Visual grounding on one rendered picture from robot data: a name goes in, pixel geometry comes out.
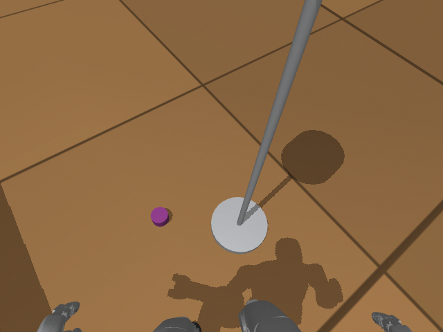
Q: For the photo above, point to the right robot hand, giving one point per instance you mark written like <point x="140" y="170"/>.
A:
<point x="389" y="322"/>

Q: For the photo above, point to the tin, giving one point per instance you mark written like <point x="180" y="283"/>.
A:
<point x="160" y="216"/>

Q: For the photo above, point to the floor lamp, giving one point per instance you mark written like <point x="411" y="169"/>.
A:
<point x="238" y="224"/>

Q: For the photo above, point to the left robot hand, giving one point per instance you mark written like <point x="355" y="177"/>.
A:
<point x="60" y="315"/>

